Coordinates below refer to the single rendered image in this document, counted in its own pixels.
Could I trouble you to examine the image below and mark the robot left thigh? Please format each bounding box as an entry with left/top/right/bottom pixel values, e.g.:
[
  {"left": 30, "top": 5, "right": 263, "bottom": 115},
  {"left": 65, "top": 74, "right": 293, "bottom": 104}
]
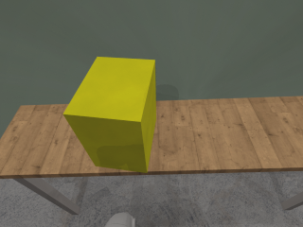
[{"left": 104, "top": 213, "right": 135, "bottom": 227}]

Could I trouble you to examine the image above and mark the carton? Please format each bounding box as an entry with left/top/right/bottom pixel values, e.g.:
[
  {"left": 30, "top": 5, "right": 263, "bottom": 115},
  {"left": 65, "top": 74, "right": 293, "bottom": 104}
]
[{"left": 63, "top": 57, "right": 156, "bottom": 173}]

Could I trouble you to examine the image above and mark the table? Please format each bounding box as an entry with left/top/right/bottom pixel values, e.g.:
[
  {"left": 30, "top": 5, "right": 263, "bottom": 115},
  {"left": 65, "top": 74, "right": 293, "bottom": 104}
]
[{"left": 0, "top": 96, "right": 303, "bottom": 215}]

